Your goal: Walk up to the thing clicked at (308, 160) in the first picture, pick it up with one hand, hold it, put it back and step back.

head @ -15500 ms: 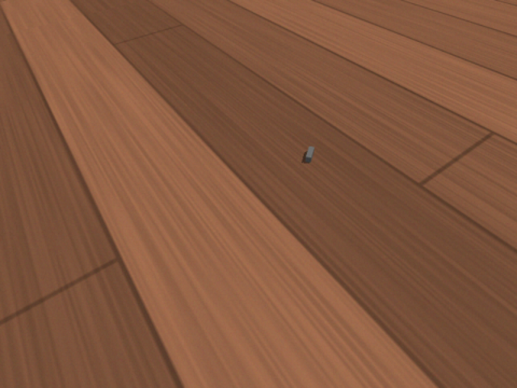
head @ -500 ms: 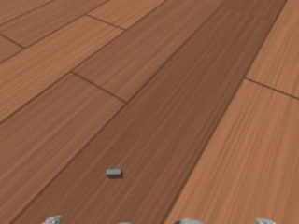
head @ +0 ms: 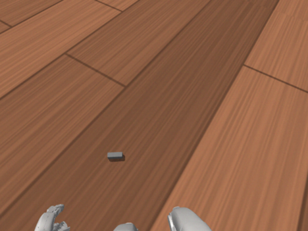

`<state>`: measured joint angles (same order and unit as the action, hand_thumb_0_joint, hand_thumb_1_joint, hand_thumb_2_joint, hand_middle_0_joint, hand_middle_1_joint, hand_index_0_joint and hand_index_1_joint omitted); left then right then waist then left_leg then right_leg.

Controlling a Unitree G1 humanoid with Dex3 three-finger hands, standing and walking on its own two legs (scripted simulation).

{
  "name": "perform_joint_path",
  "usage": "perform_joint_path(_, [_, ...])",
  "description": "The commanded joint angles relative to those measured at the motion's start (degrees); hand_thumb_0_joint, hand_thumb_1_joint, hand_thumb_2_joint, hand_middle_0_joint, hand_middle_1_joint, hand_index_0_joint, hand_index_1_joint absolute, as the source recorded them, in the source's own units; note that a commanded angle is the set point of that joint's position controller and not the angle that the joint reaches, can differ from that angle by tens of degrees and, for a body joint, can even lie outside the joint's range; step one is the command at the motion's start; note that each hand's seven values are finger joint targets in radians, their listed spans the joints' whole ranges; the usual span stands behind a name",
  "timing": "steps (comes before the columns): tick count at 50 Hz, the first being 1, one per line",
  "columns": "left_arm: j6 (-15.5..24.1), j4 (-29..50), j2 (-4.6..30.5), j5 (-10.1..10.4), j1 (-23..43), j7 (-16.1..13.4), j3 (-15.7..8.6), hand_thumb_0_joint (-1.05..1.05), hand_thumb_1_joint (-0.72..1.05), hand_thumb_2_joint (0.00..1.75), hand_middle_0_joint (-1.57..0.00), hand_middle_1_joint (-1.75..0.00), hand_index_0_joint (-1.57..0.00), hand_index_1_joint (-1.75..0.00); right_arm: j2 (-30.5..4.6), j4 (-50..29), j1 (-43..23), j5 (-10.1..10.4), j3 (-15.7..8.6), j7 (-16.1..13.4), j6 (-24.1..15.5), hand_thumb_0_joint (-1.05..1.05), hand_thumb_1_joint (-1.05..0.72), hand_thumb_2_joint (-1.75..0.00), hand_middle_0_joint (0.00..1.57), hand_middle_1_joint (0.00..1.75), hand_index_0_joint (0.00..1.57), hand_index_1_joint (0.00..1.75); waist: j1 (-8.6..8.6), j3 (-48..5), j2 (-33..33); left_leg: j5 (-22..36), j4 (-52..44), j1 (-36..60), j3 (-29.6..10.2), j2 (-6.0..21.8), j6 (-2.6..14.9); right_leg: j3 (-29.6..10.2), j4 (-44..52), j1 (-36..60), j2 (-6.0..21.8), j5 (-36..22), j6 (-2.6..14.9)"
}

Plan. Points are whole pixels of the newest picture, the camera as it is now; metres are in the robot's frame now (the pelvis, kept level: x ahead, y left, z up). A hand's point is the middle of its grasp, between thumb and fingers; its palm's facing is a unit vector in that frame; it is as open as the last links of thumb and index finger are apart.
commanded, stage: walk up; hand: left
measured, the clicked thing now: (115, 155) +0.57 +0.24 -0.75
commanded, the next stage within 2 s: none
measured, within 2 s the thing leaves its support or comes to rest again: neither
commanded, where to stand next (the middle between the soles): +0.19 +0.00 m, yaw +2 degrees
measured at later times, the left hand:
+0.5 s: hand out of the picture +0.00 +0.22 -0.13, palm faces +0.02 -0.92 -0.40, open 7.4 cm
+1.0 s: hand out of the picture -0.24 +0.20 -0.14, palm faces +0.05 -0.91 -0.41, open 7.4 cm
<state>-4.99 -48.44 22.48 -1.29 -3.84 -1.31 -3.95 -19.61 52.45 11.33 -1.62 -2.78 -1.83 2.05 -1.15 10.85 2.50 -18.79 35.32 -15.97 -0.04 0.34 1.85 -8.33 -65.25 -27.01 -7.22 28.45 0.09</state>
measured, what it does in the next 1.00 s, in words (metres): walks backwards: right foot, then left foot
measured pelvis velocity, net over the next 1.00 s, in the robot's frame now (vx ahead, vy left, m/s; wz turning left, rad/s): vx -0.23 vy -0.08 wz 0.00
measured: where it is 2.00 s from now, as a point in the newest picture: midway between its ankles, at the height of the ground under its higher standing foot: outside the picture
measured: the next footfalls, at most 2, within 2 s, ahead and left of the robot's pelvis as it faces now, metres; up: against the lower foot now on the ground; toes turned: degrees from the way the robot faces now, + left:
right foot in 0.18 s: -0.02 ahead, -0.13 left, +0.00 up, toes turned +1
left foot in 0.56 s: -0.14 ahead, +0.07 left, +0.00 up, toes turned +2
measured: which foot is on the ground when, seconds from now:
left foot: down 0.00-0.22, up 0.24-0.54, down 0.56-0.90, up 0.92-1.00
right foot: up 0.00-0.16, down 0.18-0.58, up 0.60-0.86, down 0.88-1.00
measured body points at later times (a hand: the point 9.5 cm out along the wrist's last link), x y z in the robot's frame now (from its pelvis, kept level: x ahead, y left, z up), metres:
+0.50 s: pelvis -0.14 -0.04 -0.01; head -0.07 -0.04 +0.44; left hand +0.00 +0.27 -0.11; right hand -0.03 -0.36 -0.13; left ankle -0.18 +0.08 -0.70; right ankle -0.06 -0.13 -0.73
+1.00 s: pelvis -0.23 -0.08 +0.00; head -0.23 -0.09 +0.45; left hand -0.24 +0.24 -0.11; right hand -0.11 -0.39 -0.11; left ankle -0.19 +0.06 -0.70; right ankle -0.26 -0.20 -0.73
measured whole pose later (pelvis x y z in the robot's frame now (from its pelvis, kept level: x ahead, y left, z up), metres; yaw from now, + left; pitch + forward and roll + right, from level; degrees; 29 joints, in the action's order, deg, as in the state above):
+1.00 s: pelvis -0.23 -0.08 +0.00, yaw +0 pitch -3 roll +0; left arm 0.6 -55.2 20.6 -2.8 -20.5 0.7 -4.3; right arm -23.3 49.5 11.8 -1.6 -3.8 0.8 1.7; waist 3.3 2.9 -2.8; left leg -26.9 50.7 -23.2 -4.2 -0.1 0.8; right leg -2.0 -32.2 -8.2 -1.2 21.0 1.2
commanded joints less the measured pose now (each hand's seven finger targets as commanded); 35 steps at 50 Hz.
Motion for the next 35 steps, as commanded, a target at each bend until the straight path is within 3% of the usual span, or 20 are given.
perform_joint_path(1, [2.0,5.9,8.9,-0.5,0.8,-0.1,-3.0,0.00,0.90,0.90,-0.20,-0.30,-0.20,-0.30,-16.4,-5.2,2.4,0.3,-4.6,-2.0,-1.8,0.00,-0.90,-0.90,0.20,0.30,0.20,0.30,-1.55,-13.5,-8.7,44.2,-3.5,20.0,-14.5,14.1,10.37,0.2,9.5,-5.1,2.8,0.3,-1.26])
perform_joint_path(6, [2.0,5.2,8.9,-0.6,-3.3,0.7,-3.6,0.00,0.90,0.90,-0.20,-0.30,-0.20,-0.30,-18.1,-7.6,0.1,0.3,-4.9,-1.4,-1.4,0.00,-0.90,-0.90,0.20,0.30,0.20,0.30,-0.39,-17.1,-12.4,36.9,-2.3,14.1,-13.4,15.0,10.24,5.3,24.9,6.5,5.9,-2.9,0.44])
perform_joint_path(8, [2.2,3.5,8.3,-0.9,-7.6,1.0,-3.9,0.00,0.90,0.90,-0.20,-0.30,-0.20,-0.30,-18.1,-8.7,-3.2,0.5,-4.6,-1.1,-1.0,0.00,-0.90,-0.90,0.20,0.30,0.20,0.30,2.38,-17.6,-11.3,30.3,0.5,8.1,-11.8,13.5,8.27,6.9,38.6,14.8,6.3,-13.3,1.82])
perform_joint_path(9, [2.6,3.2,9.9,-1.4,-8.2,1.0,-4.3,0.00,0.90,0.90,-0.20,-0.30,-0.20,-0.30,-16.9,-9.0,-3.7,1.0,-4.0,-1.0,-0.9,0.00,-0.90,-0.90,0.20,0.30,0.20,0.30,2.88,-18.0,-8.1,25.2,2.9,3.2,-9.7,10.8,5.63,4.7,40.4,19.4,7.9,-20.6,2.59])
perform_joint_path(10, [2.9,3.7,13.4,-1.8,-8.4,1.1,-5.3,0.00,0.90,0.90,-0.20,-0.30,-0.20,-0.30,-15.0,-9.6,-3.7,1.7,-3.2,-0.9,-1.1,0.00,-0.90,-0.90,0.20,0.30,0.20,0.30,2.87,-17.5,-0.3,15.9,8.0,-5.0,-8.2,5.0,2.26,-5.4,38.9,22.6,14.0,-29.8,5.36])
perform_joint_path(11, [2.4,4.9,16.9,-0.8,-5.7,1.4,-6.0,0.00,0.90,0.90,-0.20,-0.30,-0.20,-0.30,-12.9,-10.2,-4.9,2.1,-2.7,-1.5,-1.1,0.00,-0.90,-0.90,0.20,0.30,0.20,0.30,3.77,-14.4,10.4,-6.5,17.7,-10.1,-1.8,-4.6,-0.59,-14.7,42.0,17.6,23.2,-36.9,13.80])
perform_joint_path(12, [2.7,6.9,18.5,-1.2,-2.9,1.2,-6.0,0.00,0.90,0.90,-0.20,-0.30,-0.20,-0.30,-13.9,-9.4,-3.4,2.0,-3.5,-2.2,-0.7,0.00,-0.90,-0.90,0.20,0.30,0.20,0.30,3.69,-12.2,13.3,-20.7,29.7,-8.1,-4.3,-3.8,-1.43,-21.2,43.6,8.9,29.6,-39.3,18.87])
perform_joint_path(13, [2.5,7.4,16.2,-1.1,-2.2,1.1,-5.5,0.00,0.90,0.90,-0.20,-0.30,-0.20,-0.30,-15.0,-8.3,-1.9,1.7,-3.7,-2.0,-0.7,0.00,-0.90,-0.90,0.20,0.30,0.20,0.30,3.08,-8.1,10.3,-20.1,33.4,-6.5,-7.1,-3.7,-1.60,-19.3,45.3,3.0,28.4,-35.6,17.70])
perform_joint_path(15, [2.5,9.3,11.7,-1.1,1.2,0.8,-4.5,0.00,0.90,0.90,-0.20,-0.30,-0.20,-0.30,-15.2,-6.7,0.7,2.0,-3.2,-1.4,-0.8,0.00,-0.90,-0.90,0.20,0.30,0.20,0.30,0.85,-7.8,4.3,-13.6,34.7,-10.2,-8.8,-6.0,-1.50,-7.6,41.7,9.2,20.0,-37.6,13.49])
perform_joint_path(17, [2.3,9.6,10.6,-1.6,0.7,0.7,-4.7,0.00,0.90,0.90,-0.20,-0.30,-0.20,-0.30,-13.7,-6.4,2.3,1.6,-2.6,-1.8,-1.2,0.00,-0.90,-0.90,0.20,0.30,0.20,0.30,1.42,-10.0,5.2,-11.0,34.6,-10.5,-7.7,-6.6,-2.45,-3.7,39.1,12.2,17.3,-38.3,11.83])
perform_joint_path(20, [1.9,11.0,9.8,-2.1,-3.4,0.5,-4.7,0.00,0.90,0.90,-0.20,-0.30,-0.20,-0.30,-13.4,-7.3,2.5,1.3,-2.3,-2.4,-2.2,0.00,-0.90,-0.90,0.20,0.30,0.20,0.30,3.51,-14.2,6.4,-12.2,23.6,-13.4,-4.1,-4.8,-3.47,-2.6,36.6,23.9,17.6,-42.7,12.69])
perform_joint_path(23, [1.8,11.3,9.6,-2.3,-4.9,0.6,-4.7,0.00,0.90,0.90,-0.20,-0.30,-0.20,-0.30,-12.5,-7.4,3.3,0.6,-2.4,-2.2,-2.6,0.00,-0.90,-0.90,0.20,0.30,0.20,0.30,4.30,-16.6,8.5,-12.5,11.7,-10.9,-1.5,-2.3,-3.34,-4.2,36.2,27.4,19.8,-38.1,13.42])
perform_joint_path(25, [1.7,11.3,10.5,-1.7,-4.6,0.6,-4.7,0.00,0.90,0.90,-0.20,-0.30,-0.20,-0.30,-12.6,-6.6,5.4,0.0,-2.7,-1.8,-3.0,0.00,-0.90,-0.90,0.20,0.30,0.20,0.30,3.13,-17.4,8.0,-6.5,0.3,-5.3,-0.7,-1.4,-2.13,-4.6,33.6,25.1,20.2,-34.1,12.09])
perform_joint_path(27, [1.1,11.1,10.8,-0.7,-4.1,1.1,-4.0,0.00,0.90,0.90,-0.20,-0.30,-0.20,-0.30,-12.9,-5.1,8.3,-0.4,-3.3,-1.4,-3.3,0.00,-0.90,-0.90,0.20,0.30,0.20,0.30,0.84,-17.2,3.8,6.5,-13.6,4.6,1.3,-2.3,-0.55,-2.0,29.5,17.0,18.1,-23.9,8.17])
perform_joint_path(28, [0.8,11.3,8.8,-0.7,-4.9,1.4,-3.4,0.00,0.90,0.90,-0.20,-0.30,-0.20,-0.30,-15.5,-5.5,7.4,-1.1,-4.2,-1.2,-3.3,0.00,-0.90,-0.90,0.20,0.30,0.20,0.30,1.23,-15.7,-3.2,1.3,-15.8,8.8,-11.0,4.6,2.02,-0.3,25.7,6.6,14.6,-13.5,4.90])
perform_joint_path(29, [1.1,11.1,6.6,-0.1,-5.1,1.5,-2.9,0.00,0.90,0.90,-0.20,-0.30,-0.20,-0.30,-20.9,-6.6,3.8,-2.0,-5.0,-1.0,-3.3,0.00,-0.90,-0.90,0.20,0.30,0.20,0.30,1.90,-12.9,-15.6,0.5,-19.2,10.4,-29.5,17.3,7.86,6.0,14.7,-6.8,5.2,3.0,1.40])
perform_joint_path(30, [1.0,11.1,11.0,-1.0,-0.3,0.7,-4.7,0.00,0.90,0.90,-0.20,-0.30,-0.20,-0.30,-24.7,-8.2,1.3,-1.5,-5.8,-0.9,-3.1,0.00,-0.90,-0.90,0.20,0.30,0.20,0.30,-1.05,-9.9,-15.1,-4.7,-21.8,-6.4,-35.3,26.2,16.14,1.1,4.1,0.3,6.1,8.4,0.11])
perform_joint_path(31, [1.0,10.0,13.2,-1.2,-0.8,1.0,-5.5,0.00,0.90,0.90,-0.20,-0.30,-0.20,-0.30,-23.0,-9.5,-4.4,-1.4,-5.6,-1.4,-3.7,0.00,-0.90,-0.90,0.20,0.30,0.20,0.30,1.08,-5.6,-12.5,-5.8,-22.5,-14.4,-35.8,27.1,16.71,-3.0,-3.0,4.5,7.7,6.0,0.38])
perform_joint_path(33, [1.1,6.8,10.5,0.1,-5.9,2.0,-5.4,0.00,0.90,0.90,-0.20,-0.30,-0.20,-0.30,-16.8,-9.3,-7.6,-2.0,-3.3,-1.3,-4.3,0.00,-0.90,-0.90,0.20,0.30,0.20,0.30,4.89,-5.1,-7.4,4.5,-17.5,-9.6,-17.3,15.2,10.75,-4.1,-3.0,4.4,3.9,-1.7,0.46])
perform_joint_path(35, [1.5,4.5,10.5,0.2,-9.4,2.5,-5.0,0.00,0.90,0.90,-0.20,-0.30,-0.20,-0.30,-15.4,-9.0,-6.1,-1.6,-3.2,-0.8,-4.6,0.00,-0.90,-0.90,0.20,0.30,0.20,0.30,4.72,-6.5,-8.4,-2.1,-18.2,-6.1,-10.9,10.5,6.90,-0.3,0.1,4.3,2.6,-5.2,0.80])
